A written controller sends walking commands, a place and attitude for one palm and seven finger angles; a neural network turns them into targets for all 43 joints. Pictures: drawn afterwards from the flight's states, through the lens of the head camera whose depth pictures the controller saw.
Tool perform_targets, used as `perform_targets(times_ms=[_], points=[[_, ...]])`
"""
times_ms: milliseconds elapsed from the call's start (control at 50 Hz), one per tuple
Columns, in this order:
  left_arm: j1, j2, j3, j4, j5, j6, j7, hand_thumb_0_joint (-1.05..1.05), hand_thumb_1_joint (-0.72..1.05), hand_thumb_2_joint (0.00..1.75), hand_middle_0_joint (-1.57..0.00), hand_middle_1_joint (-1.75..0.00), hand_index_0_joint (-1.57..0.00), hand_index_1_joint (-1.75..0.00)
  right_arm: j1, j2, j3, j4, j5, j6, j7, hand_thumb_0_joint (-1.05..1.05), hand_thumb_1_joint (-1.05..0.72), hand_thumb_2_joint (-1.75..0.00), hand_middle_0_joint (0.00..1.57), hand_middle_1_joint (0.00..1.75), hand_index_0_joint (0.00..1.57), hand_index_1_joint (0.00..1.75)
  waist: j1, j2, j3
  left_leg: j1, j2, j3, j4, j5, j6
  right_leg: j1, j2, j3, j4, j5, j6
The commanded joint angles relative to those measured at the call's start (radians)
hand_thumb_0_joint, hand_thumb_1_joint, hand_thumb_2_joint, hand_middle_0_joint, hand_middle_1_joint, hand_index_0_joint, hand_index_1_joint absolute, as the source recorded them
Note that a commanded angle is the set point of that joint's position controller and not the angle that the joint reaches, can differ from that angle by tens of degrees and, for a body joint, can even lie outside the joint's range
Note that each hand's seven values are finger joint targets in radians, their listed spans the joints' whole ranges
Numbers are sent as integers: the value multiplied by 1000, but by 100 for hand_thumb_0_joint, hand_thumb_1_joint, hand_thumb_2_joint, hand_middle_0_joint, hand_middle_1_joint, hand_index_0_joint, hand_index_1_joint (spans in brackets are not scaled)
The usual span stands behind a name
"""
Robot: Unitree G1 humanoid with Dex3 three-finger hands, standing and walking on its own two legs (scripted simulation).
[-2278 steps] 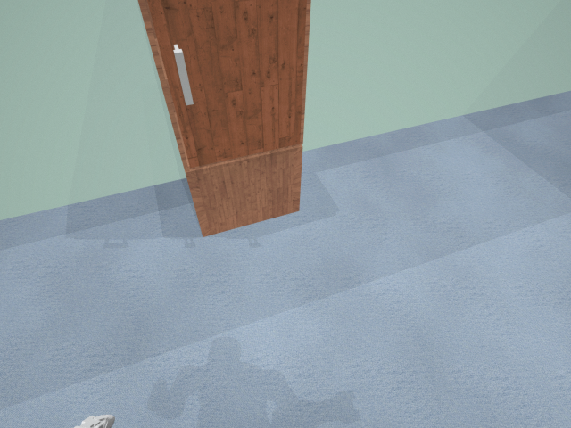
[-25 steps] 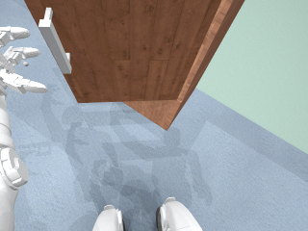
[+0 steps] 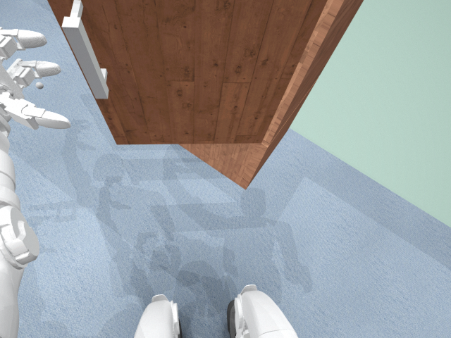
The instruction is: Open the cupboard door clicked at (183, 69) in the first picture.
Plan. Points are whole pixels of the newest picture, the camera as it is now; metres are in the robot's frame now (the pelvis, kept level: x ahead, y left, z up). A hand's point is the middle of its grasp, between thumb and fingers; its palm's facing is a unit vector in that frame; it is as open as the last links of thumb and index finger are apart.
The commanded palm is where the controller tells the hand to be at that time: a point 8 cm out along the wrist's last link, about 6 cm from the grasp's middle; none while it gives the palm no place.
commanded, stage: slide the fingers in behind the handle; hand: left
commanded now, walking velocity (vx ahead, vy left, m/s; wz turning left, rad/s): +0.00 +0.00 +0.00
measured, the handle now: (90, 54) +0.58 +0.19 +0.08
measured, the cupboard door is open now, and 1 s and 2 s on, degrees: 39 39 40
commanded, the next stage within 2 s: close the thumb around the handle in 1.68 s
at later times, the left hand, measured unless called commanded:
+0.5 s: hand (67, 79) +0.53 +0.22 +0.08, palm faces -0.03 -1.00 -0.01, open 14.0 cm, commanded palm +0.51 +0.26 +0.08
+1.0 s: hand (88, 79) +0.53 +0.19 +0.08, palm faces -0.02 -1.00 -0.02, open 14.0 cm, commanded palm +0.51 +0.23 +0.08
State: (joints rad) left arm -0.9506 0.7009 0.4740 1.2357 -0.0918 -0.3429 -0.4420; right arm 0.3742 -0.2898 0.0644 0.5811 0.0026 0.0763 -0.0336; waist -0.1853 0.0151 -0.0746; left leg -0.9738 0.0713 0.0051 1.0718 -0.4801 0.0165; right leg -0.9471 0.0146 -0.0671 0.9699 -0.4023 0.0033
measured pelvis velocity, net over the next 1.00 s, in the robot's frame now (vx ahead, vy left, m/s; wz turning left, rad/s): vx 0.01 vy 0.00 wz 0.00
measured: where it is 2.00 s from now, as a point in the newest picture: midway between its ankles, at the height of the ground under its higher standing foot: outside the picture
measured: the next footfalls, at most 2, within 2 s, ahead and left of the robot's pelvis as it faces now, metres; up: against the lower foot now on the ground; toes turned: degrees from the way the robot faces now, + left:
none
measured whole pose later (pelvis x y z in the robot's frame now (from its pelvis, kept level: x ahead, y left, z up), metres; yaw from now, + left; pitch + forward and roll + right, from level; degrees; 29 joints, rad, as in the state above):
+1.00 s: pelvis +0.01 +0.00 +0.00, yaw +0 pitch +23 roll -3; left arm -0.94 0.54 0.40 1.17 -0.08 -0.36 -0.29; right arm 0.40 -0.27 0.04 0.60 -0.01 0.07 0.00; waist -0.18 0.03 -0.09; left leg -0.96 0.07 0.01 1.05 -0.49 0.01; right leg -0.95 0.01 -0.06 0.97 -0.42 0.00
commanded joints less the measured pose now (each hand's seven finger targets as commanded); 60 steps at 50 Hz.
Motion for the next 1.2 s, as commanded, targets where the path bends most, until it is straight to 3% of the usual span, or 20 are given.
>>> perform_targets(times_ms=[0,60,140,180,300,340,400,460,500,540,620,700,860,920,960,1000,1040,1100,1160,1180], points=[[-448,302,39,-218,-32,-67,-8,0,-50,30,-30,-120,-30,-120,196,-194,-70,-21,-7,-20,-15,0,-90,-90,20,30,20,30,-13,186,-509,364,-33,-51,-110,385,11,187,38,35,-97,264,-21],[-425,312,44,-210,-32,-57,-18,0,-50,30,-30,-120,-30,-120,205,-195,-69,-20,-8,-17,-14,0,-90,-90,20,30,20,30,-4,182,-522,366,-32,-55,-113,408,10,195,39,28,-91,277,-22],[-422,239,4,-234,-41,-47,-14,0,-50,30,-30,-120,-30,-120,212,-192,-75,-19,-9,-16,-8,0,-90,-90,20,30,20,30,-10,197,-518,411,-30,-62,-122,417,6,152,42,18,-99,258,-23],[-437,255,20,-213,-40,-39,3,0,-50,30,-30,-120,-30,-120,218,-193,-73,-13,-10,-15,-8,0,-90,-90,20,30,20,30,-17,155,-480,373,-28,-64,-126,381,10,155,44,18,-105,237,-20],[-464,221,-1,-263,-14,-61,55,0,-50,30,-30,-120,-30,-120,224,-187,-79,-9,-18,-20,0,0,-90,-90,20,30,20,30,-18,205,-508,427,-27,-72,-129,409,2,121,42,11,-98,230,-25],[-444,214,12,-281,-17,-72,69,0,-50,30,-30,-120,-30,-120,229,-186,-83,-9,-22,-20,5,0,-90,-90,20,30,20,30,-3,215,-546,474,-25,-79,-129,465,-5,126,44,5,-92,252,-27],[-436,170,-14,-257,-14,-56,86,0,-50,30,-30,-120,-30,-120,226,-181,-81,-11,-20,-17,11,0,-90,-90,20,30,20,30,-11,195,-498,436,-28,-70,-132,429,-2,127,43,6,-99,244,-24],[-448,184,-9,-231,-1,-50,108,0,-50,30,-30,-120,-30,-120,224,-181,-77,-14,-19,-15,8,0,-90,-90,20,30,20,30,-17,158,-469,389,-30,-66,-135,394,4,139,41,11,-99,240,-22],[-459,205,9,-269,5,-63,122,0,-50,30,-30,-120,-30,-120,227,-181,-82,-18,-22,-17,8,0,-90,-90,20,30,20,30,-10,170,-501,405,-31,-66,-135,419,3,161,40,13,-96,262,-23],[-451,165,-7,-319,0,-89,128,0,-50,30,-30,-120,-30,-120,227,-173,-86,-19,-25,-20,14,0,-90,-90,20,30,20,30,-1,215,-569,481,-28,-71,-123,510,-7,151,42,11,-82,304,-25],[-405,104,-35,-260,-10,-75,127,0,-50,30,-30,-120,-30,-120,231,-169,-87,-13,-22,-14,18,0,-90,-90,20,30,20,30,-13,149,-516,441,-29,-63,-123,509,-1,167,44,8,-87,327,-23],[-427,127,-22,-268,-2,-64,143,0,-50,30,-30,-120,-30,-120,225,-169,-88,-15,-21,-11,17,0,-90,-90,20,30,20,30,-10,120,-505,389,-36,-52,-127,446,5,203,40,19,-93,321,-19],[-447,103,-35,-288,0,-92,154,0,-50,30,-30,-120,-30,-120,217,-160,-89,-7,-21,-21,18,0,-90,-90,20,30,20,30,-10,161,-540,404,-39,-48,-111,469,4,210,37,27,-80,355,-20],[-424,54,-56,-277,-12,-87,156,0,-50,30,-30,-120,-30,-120,219,-156,-89,-12,-22,-24,21,0,-90,-90,20,30,20,30,-12,149,-532,403,-42,-46,-111,485,7,213,39,24,-80,369,-22],[-434,79,-39,-287,-10,-85,160,0,-50,30,-30,-120,-30,-120,220,-161,-95,-3,-20,-23,21,0,-90,-90,20,30,20,30,-9,129,-554,395,-42,-45,-108,469,7,230,37,29,-83,370,-17],[-428,40,-71,-274,-6,-76,167,0,-50,30,-30,-120,-30,-120,213,-154,-91,-7,-18,-24,24,0,-90,-90,20,30,20,30,-15,128,-509,370,-45,-40,-117,444,9,228,36,28,-90,360,-17],[-453,58,-57,-304,-1,-89,181,0,-50,30,-30,-120,-30,-120,215,-155,-94,-3,-21,-26,23,0,-90,-90,20,30,20,30,-8,149,-551,396,-44,-45,-112,466,6,225,35,28,-81,367,-20],[-450,-8,-98,-297,2,-89,200,0,-50,30,-30,-120,-30,-120,211,-149,-96,-2,-22,-30,28,0,-90,-90,20,30,20,30,-18,151,-524,404,-45,-44,-116,450,4,202,34,25,-88,347,-18],[-457,46,-53,-268,8,-92,221,0,-50,30,-30,-120,-30,-120,218,-155,-94,4,-24,-30,27,0,-90,-90,20,30,20,30,-12,113,-519,366,-46,-45,-115,429,7,222,34,30,-84,343,-18],[-460,26,-70,-265,9,-89,225,0,-50,30,-30,-120,-30,-120,212,-151,-92,0,-24,-32,28,0,-90,-90,20,30,20,30,-19,116,-516,353,-50,-39,-115,411,10,227,33,34,-88,342,-16]])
